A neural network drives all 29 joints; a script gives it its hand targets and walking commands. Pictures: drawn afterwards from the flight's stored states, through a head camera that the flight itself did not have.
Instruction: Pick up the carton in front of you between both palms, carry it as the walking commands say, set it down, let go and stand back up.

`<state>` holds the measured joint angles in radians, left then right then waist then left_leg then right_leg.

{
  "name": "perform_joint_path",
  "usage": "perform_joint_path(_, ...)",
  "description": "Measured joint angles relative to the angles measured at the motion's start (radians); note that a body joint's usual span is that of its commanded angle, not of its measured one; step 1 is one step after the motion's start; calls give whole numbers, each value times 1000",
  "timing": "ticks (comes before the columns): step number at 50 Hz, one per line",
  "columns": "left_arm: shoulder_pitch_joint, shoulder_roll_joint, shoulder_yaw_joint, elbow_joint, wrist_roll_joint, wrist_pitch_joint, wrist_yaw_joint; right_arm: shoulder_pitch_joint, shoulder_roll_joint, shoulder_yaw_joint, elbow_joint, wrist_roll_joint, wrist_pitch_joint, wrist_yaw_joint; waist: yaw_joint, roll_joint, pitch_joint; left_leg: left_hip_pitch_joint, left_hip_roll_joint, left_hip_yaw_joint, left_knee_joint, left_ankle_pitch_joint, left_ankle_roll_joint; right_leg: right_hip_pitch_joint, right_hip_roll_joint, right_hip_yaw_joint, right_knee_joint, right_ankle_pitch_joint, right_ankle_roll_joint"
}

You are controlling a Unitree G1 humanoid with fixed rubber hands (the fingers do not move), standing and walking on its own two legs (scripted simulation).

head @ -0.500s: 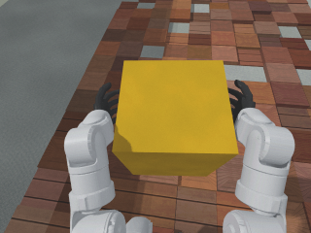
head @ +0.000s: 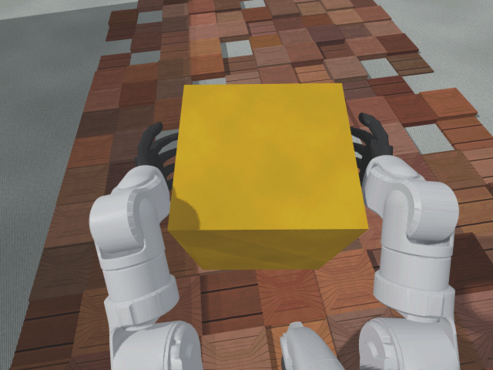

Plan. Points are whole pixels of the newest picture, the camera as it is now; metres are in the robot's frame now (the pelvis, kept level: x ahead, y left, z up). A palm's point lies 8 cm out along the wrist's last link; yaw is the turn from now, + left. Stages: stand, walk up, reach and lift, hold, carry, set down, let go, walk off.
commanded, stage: carry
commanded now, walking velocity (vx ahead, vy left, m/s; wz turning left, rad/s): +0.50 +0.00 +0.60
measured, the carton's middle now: (261, 190) +0.37 -0.06 +0.08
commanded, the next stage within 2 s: none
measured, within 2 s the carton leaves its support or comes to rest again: neither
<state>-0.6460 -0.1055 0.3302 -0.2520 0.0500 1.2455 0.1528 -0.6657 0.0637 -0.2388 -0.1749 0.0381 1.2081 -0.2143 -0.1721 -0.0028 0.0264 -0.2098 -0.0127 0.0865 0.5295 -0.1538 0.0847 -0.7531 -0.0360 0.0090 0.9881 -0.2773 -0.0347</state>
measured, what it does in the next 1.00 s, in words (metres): walks ahead, turning left: right foot, then left foot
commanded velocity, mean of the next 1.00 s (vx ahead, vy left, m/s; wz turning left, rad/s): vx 0.50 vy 0.00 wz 0.24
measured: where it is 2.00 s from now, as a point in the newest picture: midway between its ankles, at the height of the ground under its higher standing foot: (183, 160)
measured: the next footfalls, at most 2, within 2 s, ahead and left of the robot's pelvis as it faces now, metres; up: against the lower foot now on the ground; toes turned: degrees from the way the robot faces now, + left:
right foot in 0.08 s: +0.28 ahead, -0.11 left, -0.01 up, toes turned -2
left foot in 0.58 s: +0.48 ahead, +0.10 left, -0.01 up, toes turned +26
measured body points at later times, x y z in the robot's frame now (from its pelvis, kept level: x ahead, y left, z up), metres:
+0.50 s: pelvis +0.32 -0.03 +0.00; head +0.37 -0.03 +0.45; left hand +0.59 +0.22 +0.12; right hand +0.69 -0.06 +0.11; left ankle +0.40 +0.11 -0.70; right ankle +0.24 -0.11 -0.74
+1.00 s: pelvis +0.63 +0.08 -0.02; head +0.62 +0.08 +0.43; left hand +0.87 +0.36 +0.09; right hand +1.00 +0.09 +0.10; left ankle +0.45 +0.08 -0.74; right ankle +0.81 +0.04 -0.72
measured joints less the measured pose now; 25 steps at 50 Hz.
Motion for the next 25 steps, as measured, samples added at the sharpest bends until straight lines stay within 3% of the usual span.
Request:
perform_joint_path(4, -19, -12, -20, 39, 48, -2, -4, -53, -37, -25, 71, 24, 12, 14, 19, -9, -39, 86, 24, -34, 125, -150, -10, 136, 5, -73, -432, 374, 2)
perform_joint_path(6, -43, -11, -34, 87, 69, -17, -5, -104, -75, -29, 134, 28, 13, 30, 65, 27, -41, 3, 34, -101, 417, -264, -15, 157, 31, -114, -360, 231, -18)
perform_joint_path(8, -39, -5, -45, 131, 69, -17, -5, -119, -83, -36, 189, 22, 18, 35, 103, 53, -30, -136, 16, -151, 717, -289, -21, 158, 46, -146, -290, 122, -38)
perform_joint_path(11, 17, -15, -29, 125, 50, 0, 3, -74, -34, -49, 179, -16, 39, 36, 151, 47, -10, -317, 13, -119, 895, -244, -32, 223, 41, -172, -326, 62, -56)
perform_joint_path(14, 79, -30, -18, 75, 24, -18, 5, -1, 29, -59, 96, -55, 28, 43, 189, 36, 14, -441, 35, -74, 835, -209, -43, 309, 25, -203, -404, 44, -59)
perform_joint_path(19, 156, -42, -41, 14, -19, -77, 5, 122, 85, -43, -46, -95, -19, 67, 232, 15, 13, -512, 47, -24, 519, -160, -48, 451, -9, -257, -527, 10, -46)
perform_joint_path(25, 209, -42, -86, -29, -38, -95, 5, 223, 86, -6, -146, -105, -33, 79, 224, 14, -33, -420, 27, 45, 163, 67, -16, 631, -30, -326, -589, -78, 4)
